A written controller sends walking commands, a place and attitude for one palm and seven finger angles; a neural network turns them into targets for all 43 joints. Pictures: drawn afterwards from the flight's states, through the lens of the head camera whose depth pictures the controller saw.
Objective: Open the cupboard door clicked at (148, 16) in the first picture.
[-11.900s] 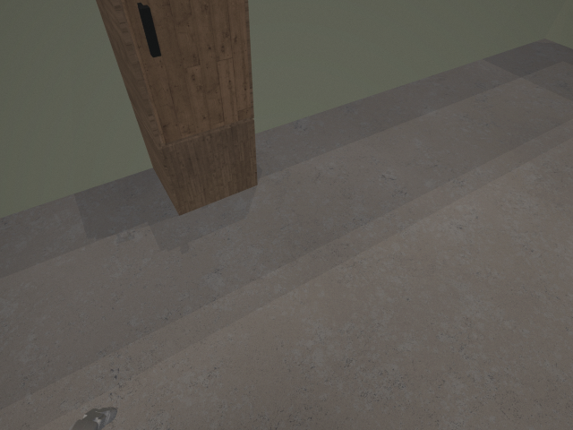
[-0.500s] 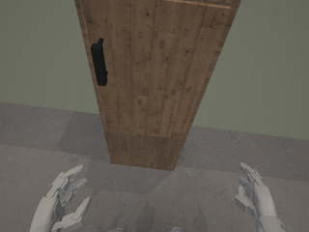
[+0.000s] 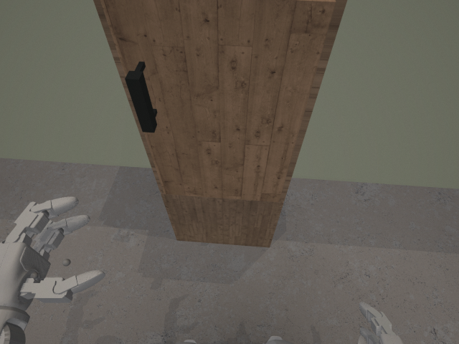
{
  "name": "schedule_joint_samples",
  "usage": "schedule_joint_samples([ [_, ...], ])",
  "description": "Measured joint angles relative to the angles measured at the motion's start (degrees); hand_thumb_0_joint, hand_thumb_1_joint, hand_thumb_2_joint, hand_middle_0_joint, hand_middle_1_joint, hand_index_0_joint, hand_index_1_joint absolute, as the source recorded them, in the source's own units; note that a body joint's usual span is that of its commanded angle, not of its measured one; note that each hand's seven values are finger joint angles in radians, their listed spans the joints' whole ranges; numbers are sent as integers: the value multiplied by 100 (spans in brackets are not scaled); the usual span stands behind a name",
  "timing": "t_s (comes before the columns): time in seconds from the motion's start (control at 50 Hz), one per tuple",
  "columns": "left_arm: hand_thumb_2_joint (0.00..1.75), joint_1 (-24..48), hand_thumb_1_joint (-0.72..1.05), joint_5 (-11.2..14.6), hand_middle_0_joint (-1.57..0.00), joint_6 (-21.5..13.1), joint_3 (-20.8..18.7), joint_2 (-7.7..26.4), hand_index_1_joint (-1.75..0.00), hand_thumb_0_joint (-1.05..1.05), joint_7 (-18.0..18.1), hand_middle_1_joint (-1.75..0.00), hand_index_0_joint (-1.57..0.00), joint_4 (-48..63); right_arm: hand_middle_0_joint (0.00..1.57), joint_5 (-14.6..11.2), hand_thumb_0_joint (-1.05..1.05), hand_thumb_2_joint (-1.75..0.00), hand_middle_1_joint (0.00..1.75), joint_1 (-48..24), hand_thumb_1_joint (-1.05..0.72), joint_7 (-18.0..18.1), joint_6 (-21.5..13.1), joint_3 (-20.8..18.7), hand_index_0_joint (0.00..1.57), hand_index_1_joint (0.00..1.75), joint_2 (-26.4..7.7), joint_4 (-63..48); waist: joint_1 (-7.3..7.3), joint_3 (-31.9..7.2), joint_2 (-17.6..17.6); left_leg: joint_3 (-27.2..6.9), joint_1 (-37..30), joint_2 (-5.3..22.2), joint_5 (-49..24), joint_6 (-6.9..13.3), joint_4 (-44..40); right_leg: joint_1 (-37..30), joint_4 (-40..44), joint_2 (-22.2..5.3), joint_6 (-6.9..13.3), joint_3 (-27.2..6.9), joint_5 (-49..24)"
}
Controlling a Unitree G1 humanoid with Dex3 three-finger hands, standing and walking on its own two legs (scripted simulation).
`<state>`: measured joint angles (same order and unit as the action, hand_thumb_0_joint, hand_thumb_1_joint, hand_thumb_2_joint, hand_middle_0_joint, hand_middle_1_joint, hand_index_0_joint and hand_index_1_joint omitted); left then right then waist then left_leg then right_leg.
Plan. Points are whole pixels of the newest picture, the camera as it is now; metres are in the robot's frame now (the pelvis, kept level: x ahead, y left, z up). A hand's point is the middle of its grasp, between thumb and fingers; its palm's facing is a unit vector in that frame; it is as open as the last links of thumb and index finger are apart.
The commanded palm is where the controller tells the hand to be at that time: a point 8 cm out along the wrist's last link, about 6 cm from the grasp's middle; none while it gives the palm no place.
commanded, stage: raise the hand with hooked fingers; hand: left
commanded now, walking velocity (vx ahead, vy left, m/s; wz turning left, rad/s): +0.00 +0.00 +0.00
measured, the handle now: (145, 97) +0.56 +0.20 +0.11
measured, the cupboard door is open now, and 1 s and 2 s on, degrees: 0 0 0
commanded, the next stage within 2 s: move the hooked fingers beside the handle in 1.14 s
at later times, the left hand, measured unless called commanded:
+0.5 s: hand (30, 227) +0.26 +0.30 +0.11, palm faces +0.00 -1.00 -0.05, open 13.9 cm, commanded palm +0.24 +0.35 +0.12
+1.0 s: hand (35, 200) +0.29 +0.29 +0.13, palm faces +0.01 -1.00 -0.03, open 14.0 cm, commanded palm +0.26 +0.34 +0.14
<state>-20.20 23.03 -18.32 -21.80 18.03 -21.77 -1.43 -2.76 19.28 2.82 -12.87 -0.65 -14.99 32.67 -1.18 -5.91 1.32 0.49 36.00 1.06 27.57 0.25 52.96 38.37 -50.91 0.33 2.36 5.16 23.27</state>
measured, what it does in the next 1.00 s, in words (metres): stands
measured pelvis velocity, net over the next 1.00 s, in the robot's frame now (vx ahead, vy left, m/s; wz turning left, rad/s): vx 0.00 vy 0.02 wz -0.01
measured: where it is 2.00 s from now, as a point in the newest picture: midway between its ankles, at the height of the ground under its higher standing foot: outside the picture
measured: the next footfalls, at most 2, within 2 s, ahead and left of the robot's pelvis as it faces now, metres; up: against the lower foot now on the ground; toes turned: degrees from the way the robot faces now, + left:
none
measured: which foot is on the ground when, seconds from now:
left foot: down 0.00-1.00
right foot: down 0.00-1.00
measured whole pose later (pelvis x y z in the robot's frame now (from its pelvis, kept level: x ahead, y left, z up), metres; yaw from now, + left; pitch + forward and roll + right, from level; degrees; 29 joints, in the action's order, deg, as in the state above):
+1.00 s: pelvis +0.00 +0.02 +0.03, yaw +0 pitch +5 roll -1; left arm 4.3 20.0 -8.5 -25.7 24.8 -29.0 -19.7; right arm -2.9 17.8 4.5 -11.9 2.6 -16.4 32.0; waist 0.3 -2.9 0.6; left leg 1.5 23.8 0.2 22.6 1.7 41.6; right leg 25.8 -38.6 0.1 1.0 4.0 17.6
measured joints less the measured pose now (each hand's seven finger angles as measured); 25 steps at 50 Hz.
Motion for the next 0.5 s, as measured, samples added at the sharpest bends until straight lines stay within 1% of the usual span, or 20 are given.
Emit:
schedule_joint_samples([
  [0.02, 50, 48, -4, -29, -26, -52, 42, -5, -90, 0, -25, -90, -27, -58, 20, -8, 1, -90, 30, 14, -91, 8, -22, -22, 20, 30, -76, 13, 15, 22, 5, -11, -5, -16, -14, 21, -6, -22, 27, -15, -16, 10, -18],
  [0.06, 48, 176, -9, -114, -26, -42, 188, 14, -93, 0, -145, -93, -27, -234, 20, -29, 1, -90, 30, -3, -91, 34, -59, -38, 20, 30, -205, 22, 45, 76, 5, -16, -9, -45, -36, 63, -8, -52, 64, -42, -49, 15, -53],
  [0.12, 45, 376, -16, -278, -27, 130, 417, 100, -98, 0, -321, -98, -27, -482, 20, -45, 1, -90, 30, -107, -91, 99, -124, -14, 20, 30, -291, 5, 58, 148, -21, 1, -70, -70, -65, 119, -39, -131, 136, -64, -96, -3, -108],
  [0.16, 43, 514, -21, -343, -27, 218, 472, 177, -101, 0, -350, -101, -28, -529, 20, -38, 1, -90, 30, -194, -91, 137, -164, 23, 20, 30, -268, -26, 59, 190, -60, 20, -166, -76, -80, 143, -83, -230, 197, -66, -115, -22, -142],
  [0.2, 41, 628, -25, -341, -28, 210, 432, 235, -104, 0, -280, -104, -29, -471, 20, -29, 1, -90, 30, -266, -91, 155, -211, 75, 20, 30, -195, -63, 59, 197, -99, 36, -287, -80, -94, 159, -147, -353, 275, -65, -132, -39, -173],
  [0.28, 37, 975, -35, -216, -29, 189, 186, 336, -110, -1, -150, -110, -29, -419, 20, -15, 1, -90, 30, -340, -91, 136, -247, 225, 20, 30, -30, -138, 101, 144, -113, 34, -540, -94, -124, 182, -292, -631, 461, -71, -166, -40, -225],
  [0.32, 35, 1194, -39, -184, -29, 324, 89, 390, -113, -1, -173, -113, -30, -549, 20, -27, 1, -90, 30, -366, -91, 118, -222, 301, 20, 30, 19, -171, 136, 109, -69, 26, -639, -112, -146, 199, -362, -747, 552, -84, -189, -33, -251],
  [0.36, 34, 1407, -42, -198, -29, 589, 52, 457, -115, -1, -272, -115, -30, -779, 20, -45, 1, -90, 30, -392, -91, 110, -176, 375, 20, 30, 41, -201, 178, 90, -13, 28, -723, -135, -178, 222, -443, -839, 640, -103, -213, -37, -286],
  [0.44, 32, 1717, -46, -312, -29, 1134, 82, 582, -117, -1, -484, -117, -30, -1219, 20, -51, 1, -90, 30, -435, -91, 132, -97, 481, 20, 30, 45, -242, 235, 128, 64, 47, -831, -177, -262, 265, -593, -948, 788, -138, -252, -57, -368],
  [0.46, 32, 1782, -47, -336, -29, 1206, 82, 595, -118, -1, -516, -118, -30, -1289, 20, -47, 1, -90, 30, -442, -90, 144, -83, 496, 20, 30, 42, -244, 246, 159, 70, 52, -855, -183, -281, 271, -626, -973, 821, -142, -257, -62, -388],
  [0.5, 31, 1907, -48, -368, -29, 1236, 50, 602, -118, -1, -536, -118, -30, -1364, 21, -29, 1, -90, 30, -441, -90, 172, -70, 514, 20, 30, 43, -223, 264, 217, 57, 61, -901, -192, -317, 277, -688, -1015, 879, -148, -263, -71, -423],
])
